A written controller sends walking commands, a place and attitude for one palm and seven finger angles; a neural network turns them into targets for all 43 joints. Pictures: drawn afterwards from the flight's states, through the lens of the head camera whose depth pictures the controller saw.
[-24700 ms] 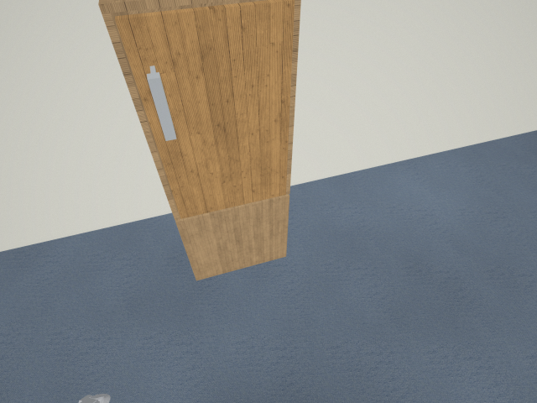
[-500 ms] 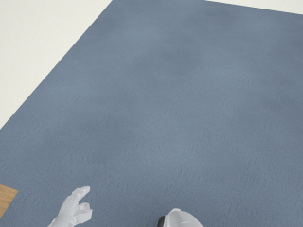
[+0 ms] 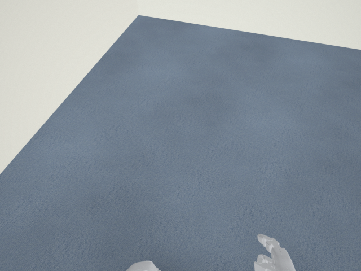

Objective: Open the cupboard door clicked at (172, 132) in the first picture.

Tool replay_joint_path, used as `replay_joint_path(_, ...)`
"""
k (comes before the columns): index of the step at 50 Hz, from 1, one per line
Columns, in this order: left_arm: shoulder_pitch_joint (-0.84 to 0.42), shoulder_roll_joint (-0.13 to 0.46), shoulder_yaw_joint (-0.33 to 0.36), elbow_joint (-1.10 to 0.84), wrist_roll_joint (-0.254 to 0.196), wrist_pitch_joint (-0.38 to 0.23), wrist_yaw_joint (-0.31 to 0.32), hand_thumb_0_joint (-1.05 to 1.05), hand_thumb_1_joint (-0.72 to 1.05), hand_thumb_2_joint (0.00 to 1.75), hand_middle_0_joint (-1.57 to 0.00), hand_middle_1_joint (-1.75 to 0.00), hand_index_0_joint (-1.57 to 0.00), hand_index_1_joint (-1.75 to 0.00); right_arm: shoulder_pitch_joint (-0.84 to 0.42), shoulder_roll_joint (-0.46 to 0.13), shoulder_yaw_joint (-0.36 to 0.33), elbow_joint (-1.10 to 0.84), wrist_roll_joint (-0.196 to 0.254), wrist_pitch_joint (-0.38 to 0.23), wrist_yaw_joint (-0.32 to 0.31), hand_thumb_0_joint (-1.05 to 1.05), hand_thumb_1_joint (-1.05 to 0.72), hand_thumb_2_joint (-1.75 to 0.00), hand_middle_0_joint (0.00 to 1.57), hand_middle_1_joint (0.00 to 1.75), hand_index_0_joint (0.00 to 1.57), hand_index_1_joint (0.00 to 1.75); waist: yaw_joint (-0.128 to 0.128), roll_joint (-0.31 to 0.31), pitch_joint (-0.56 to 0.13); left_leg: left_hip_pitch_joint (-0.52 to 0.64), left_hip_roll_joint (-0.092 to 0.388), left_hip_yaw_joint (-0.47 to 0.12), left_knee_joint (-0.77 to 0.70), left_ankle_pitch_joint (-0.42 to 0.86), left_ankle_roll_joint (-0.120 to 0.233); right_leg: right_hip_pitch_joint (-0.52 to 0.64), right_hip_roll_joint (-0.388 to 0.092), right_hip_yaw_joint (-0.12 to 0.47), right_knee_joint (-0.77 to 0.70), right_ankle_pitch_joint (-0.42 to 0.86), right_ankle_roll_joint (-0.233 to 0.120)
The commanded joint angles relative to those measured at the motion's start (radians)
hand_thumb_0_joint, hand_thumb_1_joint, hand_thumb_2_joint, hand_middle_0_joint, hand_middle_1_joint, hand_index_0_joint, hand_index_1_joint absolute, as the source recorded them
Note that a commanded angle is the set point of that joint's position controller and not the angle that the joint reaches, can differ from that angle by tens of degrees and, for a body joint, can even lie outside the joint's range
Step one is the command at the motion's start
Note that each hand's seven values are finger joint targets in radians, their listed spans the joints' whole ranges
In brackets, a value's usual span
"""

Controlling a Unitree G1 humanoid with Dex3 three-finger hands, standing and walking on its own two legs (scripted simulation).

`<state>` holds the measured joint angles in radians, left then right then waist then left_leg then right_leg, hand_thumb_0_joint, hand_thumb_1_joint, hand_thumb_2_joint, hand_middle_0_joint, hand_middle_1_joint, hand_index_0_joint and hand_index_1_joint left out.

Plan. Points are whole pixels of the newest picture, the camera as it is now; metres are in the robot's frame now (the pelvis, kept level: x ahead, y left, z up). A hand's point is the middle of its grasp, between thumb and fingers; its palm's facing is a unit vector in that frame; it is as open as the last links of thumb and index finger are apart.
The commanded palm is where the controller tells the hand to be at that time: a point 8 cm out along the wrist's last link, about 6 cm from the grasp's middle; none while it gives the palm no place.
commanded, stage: walk to a spot facing it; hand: left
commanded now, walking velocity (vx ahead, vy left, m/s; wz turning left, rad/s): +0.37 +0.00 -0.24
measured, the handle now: out of the picture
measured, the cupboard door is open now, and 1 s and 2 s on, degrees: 42 42 42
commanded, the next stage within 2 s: turn to face it in 0.56 s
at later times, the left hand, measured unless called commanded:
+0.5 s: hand (159, 177) +0.39 +0.11 -0.15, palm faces -0.13 -0.96 -0.25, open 7.3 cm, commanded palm none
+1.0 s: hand (161, 160) +0.47 +0.12 -0.17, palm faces +0.11 -0.98 -0.17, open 7.3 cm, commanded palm none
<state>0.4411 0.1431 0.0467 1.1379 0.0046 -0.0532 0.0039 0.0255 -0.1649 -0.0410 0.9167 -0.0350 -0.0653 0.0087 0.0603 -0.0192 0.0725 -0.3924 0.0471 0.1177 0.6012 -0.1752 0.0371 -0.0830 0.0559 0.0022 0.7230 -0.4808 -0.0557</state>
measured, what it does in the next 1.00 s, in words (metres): walks ahead: right foot, then left foot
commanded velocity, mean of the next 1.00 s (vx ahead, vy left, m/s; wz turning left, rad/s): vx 0.21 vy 0.00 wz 0.18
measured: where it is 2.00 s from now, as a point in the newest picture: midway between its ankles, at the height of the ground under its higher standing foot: (208, 203)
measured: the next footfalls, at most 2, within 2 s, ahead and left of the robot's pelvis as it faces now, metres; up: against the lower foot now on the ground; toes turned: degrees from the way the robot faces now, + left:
right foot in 0.40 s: +0.31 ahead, -0.17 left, +0.00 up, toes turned -15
left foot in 0.84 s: +0.55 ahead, +0.02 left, +0.00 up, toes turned +6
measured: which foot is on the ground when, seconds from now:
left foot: down 0.00-0.40, up 0.42-0.82, down 0.84-1.00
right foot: up 0.00-0.38, down 0.40-0.84, up 0.86-1.00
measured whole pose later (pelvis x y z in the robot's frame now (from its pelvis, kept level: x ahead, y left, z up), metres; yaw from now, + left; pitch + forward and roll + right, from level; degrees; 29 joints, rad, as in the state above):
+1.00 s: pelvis +0.44 -0.06 +0.01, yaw +2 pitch +1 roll -2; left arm 0.21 0.18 0.06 1.03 0.01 0.01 0.01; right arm 0.17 -0.20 -0.04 0.97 -0.03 -0.02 -0.01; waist 0.01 -0.02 0.08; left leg -0.40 0.00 0.08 0.59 -0.20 0.07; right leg -0.45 -0.06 -0.05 1.17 -0.45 0.06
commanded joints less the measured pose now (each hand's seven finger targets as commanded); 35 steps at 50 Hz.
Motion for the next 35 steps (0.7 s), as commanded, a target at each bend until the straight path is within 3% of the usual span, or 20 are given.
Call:
replay_joint_path(1,-0.163,0.109,0.025,-0.148,0.009,-0.033,-0.005,0.0,0.9,0.9,-0.2,-0.3,-0.2,-0.3,0.368,-0.2,-0.05,0.059,0.001,0.006,-0.03,0.0,-0.9,-0.9,0.2,0.3,0.2,0.3,-0.159,0.145,-0.087,0.405,0.428,-0.52,-0.339,-0.057,0.187,-0.601,-0.117,0.046,0.679,0.051,0.011)
replay_joint_path(2,-0.178,0.094,0.029,-0.147,0.016,-0.023,-0.017,0.0,0.9,0.9,-0.2,-0.3,-0.2,-0.3,0.325,-0.146,-0.033,0.051,-0.001,-0.002,-0.03,0.0,-0.9,-0.9,0.2,0.3,0.2,0.3,-0.129,0.107,-0.011,0.292,0.385,-0.437,-0.388,-0.102,0.149,-0.588,-0.149,0.055,0.651,0.117,0.017)
replay_joint_path(3,-0.159,0.066,0.027,-0.142,0.022,-0.009,-0.026,0.0,0.9,0.9,-0.2,-0.3,-0.2,-0.3,0.308,-0.123,-0.024,0.053,-0.001,-0.012,-0.032,0.0,-0.9,-0.9,0.2,0.3,0.2,0.3,-0.098,0.109,0.004,0.248,0.347,-0.348,-0.409,-0.072,0.121,-0.567,-0.164,0.047,0.6,0.15,0.026)
replay_joint_path(5,-0.13,0.035,0.024,-0.13,0.025,0.013,-0.033,0.0,0.9,0.9,-0.2,-0.3,-0.2,-0.3,0.308,-0.105,-0.018,0.078,0.004,-0.022,-0.035,0.0,-0.9,-0.9,0.2,0.3,0.2,0.3,-0.061,0.121,-0.024,0.247,0.289,-0.18,-0.407,0.07,0.087,-0.528,-0.173,0.022,0.484,0.198,0.041)
replay_joint_path(6,-0.124,0.029,0.024,-0.131,0.024,0.02,-0.035,0.0,0.9,0.9,-0.2,-0.3,-0.2,-0.3,0.316,-0.11,-0.018,0.084,0.007,-0.022,-0.033,0.0,-0.9,-0.9,0.2,0.3,0.2,0.3,-0.053,0.138,-0.038,0.225,0.267,-0.119,-0.413,0.085,0.083,-0.499,-0.177,0.009,0.424,0.222,0.044)
replay_joint_path(8,-0.163,0.015,0.026,-0.143,0.026,0.029,-0.039,0.0,0.9,0.9,-0.2,-0.3,-0.2,-0.3,0.335,-0.094,-0.022,0.092,0.005,-0.018,-0.028,0.0,-0.9,-0.9,0.2,0.3,0.2,0.3,-0.05,0.146,0.003,0.175,0.236,-0.033,-0.437,0.064,0.073,-0.466,-0.18,-0.032,0.282,0.282,0.049)
replay_joint_path(14,-0.359,0.049,0.021,-0.191,0.024,0.029,-0.05,0.0,0.9,0.9,-0.2,-0.3,-0.2,-0.3,0.449,-0.131,-0.011,0.142,-0.006,-0.003,-0.023,0.0,-0.9,-0.9,0.2,0.3,0.2,0.3,-0.095,0.129,0.067,0.238,0.258,0.007,-0.422,0.11,0.071,-0.411,-0.144,-0.114,-0.006,0.322,0.033)
replay_joint_path(16,-0.363,0.075,0.021,-0.194,0.023,0.022,-0.05,0.0,0.9,0.9,-0.2,-0.3,-0.2,-0.3,0.463,-0.145,-0.011,0.154,-0.007,0.002,-0.023,0.0,-0.9,-0.9,0.2,0.3,0.2,0.3,-0.081,0.135,0.039,0.281,0.267,0.023,-0.35,0.239,0.057,-0.331,-0.114,-0.137,-0.067,0.285,0.011)
replay_joint_path(17,-0.313,0.092,0.022,-0.178,0.022,0.018,-0.048,0.0,0.9,0.9,-0.2,-0.3,-0.2,-0.3,0.458,-0.16,-0.01,0.157,-0.004,0.004,-0.023,0.0,-0.9,-0.9,0.2,0.3,0.2,0.3,-0.05,0.127,0.012,0.29,0.26,0.045,-0.268,0.361,0.046,-0.244,-0.089,-0.159,-0.103,0.27,-0.004)
replay_joint_path(18,-0.2,0.119,0.028,-0.14,0.023,0.01,-0.044,0.0,0.9,0.9,-0.2,-0.3,-0.2,-0.3,0.451,-0.165,-0.007,0.159,0.002,0.006,-0.021,0.0,-0.9,-0.9,0.2,0.3,0.2,0.3,0.004,0.094,-0.046,0.257,0.223,0.074,-0.114,0.45,0.022,-0.073,-0.059,-0.174,-0.161,0.282,-0.021)
replay_joint_path(19,-0.026,0.19,0.049,-0.086,0.027,-0.005,-0.034,0.0,0.9,0.9,-0.2,-0.3,-0.2,-0.3,0.426,-0.149,-0.004,0.151,0.014,0.003,-0.014,0.0,-0.9,-0.9,0.2,0.3,0.2,0.3,0.085,0.01,-0.151,0.081,0.175,0.11,0.134,0.385,-0.014,0.224,-0.15,-0.044,-0.2,0.228,-0.069)
replay_joint_path(20,0.129,0.31,0.086,-0.051,0.023,-0.008,-0.014,0.0,0.9,0.9,-0.2,-0.3,-0.2,-0.3,0.431,-0.087,0.004,0.111,0.033,-0.003,-0.009,0.0,-0.9,-0.9,0.2,0.3,0.2,0.3,0.13,-0.28,-0.271,-0.202,0.021,0.139,0.49,-0.224,-0.063,0.452,-0.445,0.411,-0.33,0.198,-0.181)
replay_joint_path(21,0.093,0.343,0.081,-0.052,0.0,-0.001,-0.007,0.0,0.9,0.9,-0.2,-0.3,-0.2,-0.3,0.363,-0.104,-0.006,0.091,0.033,0.002,-0.013,0.0,-0.9,-0.9,0.2,0.3,0.2,0.3,0.104,-0.238,-0.233,-0.3,0.036,-0.004,0.702,-0.437,-0.05,0.37,-0.546,0.54,-0.448,0.16,-0.226)
replay_joint_path(22,0.006,0.293,0.068,-0.087,0.0,0.001,-0.001,0.0,0.9,0.9,-0.2,-0.3,-0.2,-0.3,0.288,-0.111,-0.015,0.086,0.028,0.003,-0.012,0.0,-0.9,-0.9,0.2,0.3,0.2,0.3,0.082,-0.185,-0.14,-0.333,0.082,-0.079,0.752,-0.321,-0.046,0.218,-0.496,0.471,-0.462,0.19,-0.195)
replay_joint_path(23,-0.086,0.239,0.051,-0.107,0.002,0.003,0.004,0.0,0.9,0.9,-0.2,-0.3,-0.2,-0.3,0.287,-0.096,-0.016,0.09,0.025,0.008,-0.014,0.0,-0.9,-0.9,0.2,0.3,0.2,0.3,0.022,-0.125,-0.08,-0.307,0.124,-0.109,0.71,-0.243,-0.047,0.092,-0.466,0.343,-0.47,0.214,-0.162)
replay_joint_path(24,-0.148,0.188,0.034,-0.125,0.004,-0.003,0.005,0.0,0.9,0.9,-0.2,-0.3,-0.2,-0.3,0.311,-0.073,-0.013,0.113,0.017,0.02,-0.014,0.0,-0.9,-0.9,0.2,0.3,0.2,0.3,-0.025,-0.072,-0.053,-0.229,0.141,-0.108,0.644,-0.189,-0.056,-0.024,-0.42,0.226,-0.494,0.269,-0.129)
replay_joint_path(26,-0.196,0.147,0.023,-0.131,0.012,-0.018,0.006,0.0,0.9,0.9,-0.2,-0.3,-0.2,-0.3,0.391,-0.027,-0.007,0.148,0.012,0.04,-0.009,0.0,-0.9,-0.9,0.2,0.3,0.2,0.3,-0.083,-0.084,-0.052,-0.137,0.135,-0.08,0.512,-0.157,-0.068,-0.109,-0.367,0.071,-0.513,0.389,-0.109)
replay_joint_path(30,-0.154,0.106,0.021,-0.099,0.014,-0.043,0.005,0.0,0.9,0.9,-0.2,-0.3,-0.2,-0.3,0.368,0.013,-0.01,0.139,0.013,0.049,0.001,0.0,-0.9,-0.9,0.2,0.3,0.2,0.3,-0.099,-0.075,-0.036,-0.156,0.102,-0.048,0.353,-0.061,-0.077,-0.054,-0.323,-0.042,-0.507,0.606,-0.098)
replay_joint_path(33,-0.131,0.111,0.011,-0.083,0.01,-0.047,0.007,0.0,0.9,0.9,-0.2,-0.3,-0.2,-0.3,0.257,0.006,-0.006,0.104,0.018,0.043,0.009,0.0,-0.9,-0.9,0.2,0.3,0.2,0.3,-0.076,-0.068,-0.009,-0.168,0.082,-0.023,0.206,-0.026,-0.066,0.006,-0.322,-0.087,-0.469,0.756,-0.086)
replay_joint_path(35,-0.117,0.116,0.005,-0.063,0.014,-0.043,0.013,0.0,0.9,0.9,-0.2,-0.3,-0.2,-0.3,0.213,0.008,-0.006,0.096,0.021,0.039,0.011,0.0,-0.9,-0.9,0.2,0.3,0.2,0.3,-0.07,-0.107,0.0,-0.144,0.055,-0.012,0.13,-0.021,-0.052,0.049,-0.335,-0.113,-0.435,0.85,-0.068)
